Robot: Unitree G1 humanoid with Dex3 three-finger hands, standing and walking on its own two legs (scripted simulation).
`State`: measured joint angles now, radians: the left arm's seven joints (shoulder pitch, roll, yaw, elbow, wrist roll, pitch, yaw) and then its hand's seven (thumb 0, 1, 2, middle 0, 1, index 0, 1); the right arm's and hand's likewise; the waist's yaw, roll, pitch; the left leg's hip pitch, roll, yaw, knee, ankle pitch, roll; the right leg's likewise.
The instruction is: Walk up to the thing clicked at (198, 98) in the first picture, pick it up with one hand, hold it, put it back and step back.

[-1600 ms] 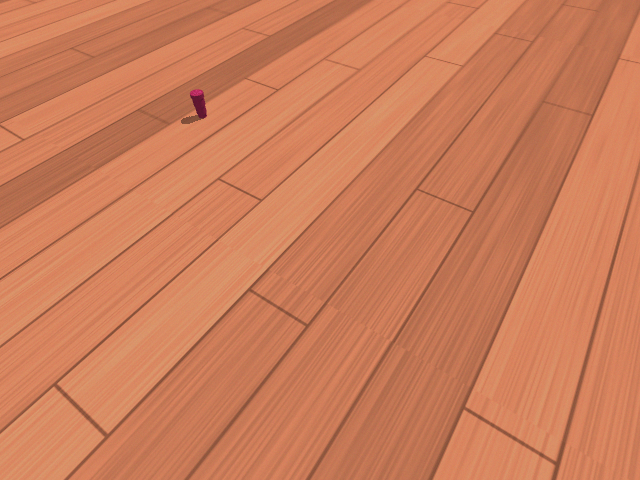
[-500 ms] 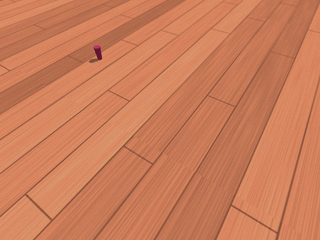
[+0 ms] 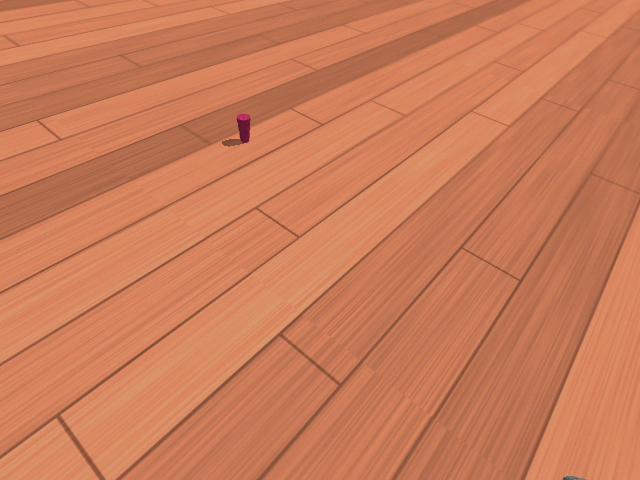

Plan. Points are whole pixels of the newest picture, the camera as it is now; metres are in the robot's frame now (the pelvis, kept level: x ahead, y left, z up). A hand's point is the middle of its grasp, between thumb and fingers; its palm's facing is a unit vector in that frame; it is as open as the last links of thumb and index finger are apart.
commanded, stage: walk up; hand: left
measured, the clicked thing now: (244, 129) +2.03 +0.33 -0.68
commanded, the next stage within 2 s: none
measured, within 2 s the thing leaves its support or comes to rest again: neither
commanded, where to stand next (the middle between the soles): +1.70 +0.07 m, yaw +6 degrees
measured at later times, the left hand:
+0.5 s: hand (174, 299) +0.46 +0.26 -0.12, palm faces +0.02 -0.94 -0.34, open 7.4 cm
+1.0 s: hand (162, 245) +0.62 +0.33 -0.15, palm faces +0.05 -0.95 -0.31, open 7.4 cm
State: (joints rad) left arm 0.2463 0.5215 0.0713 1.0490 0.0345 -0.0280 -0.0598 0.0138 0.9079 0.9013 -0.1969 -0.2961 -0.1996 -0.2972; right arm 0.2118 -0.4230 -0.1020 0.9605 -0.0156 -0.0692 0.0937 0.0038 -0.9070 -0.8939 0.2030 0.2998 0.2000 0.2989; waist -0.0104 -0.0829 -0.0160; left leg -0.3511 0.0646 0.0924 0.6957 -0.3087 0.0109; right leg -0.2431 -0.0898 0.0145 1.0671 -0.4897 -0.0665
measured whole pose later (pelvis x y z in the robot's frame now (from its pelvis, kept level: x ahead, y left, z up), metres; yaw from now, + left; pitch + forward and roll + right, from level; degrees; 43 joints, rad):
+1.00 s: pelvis +0.62 +0.05 +0.01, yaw +5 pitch -2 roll +0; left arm 0.32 0.44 0.03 0.94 0.00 -0.06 -0.05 0.01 0.91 0.90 -0.20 -0.30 -0.20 -0.30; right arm 0.19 -0.36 -0.05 0.85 -0.01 -0.10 0.05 0.00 -0.91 -0.89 0.21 0.30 0.20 0.30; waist 0.02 -0.07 0.07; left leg -0.33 0.03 0.12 0.57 -0.21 0.04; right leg -0.37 -0.02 0.04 1.14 -0.37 -0.05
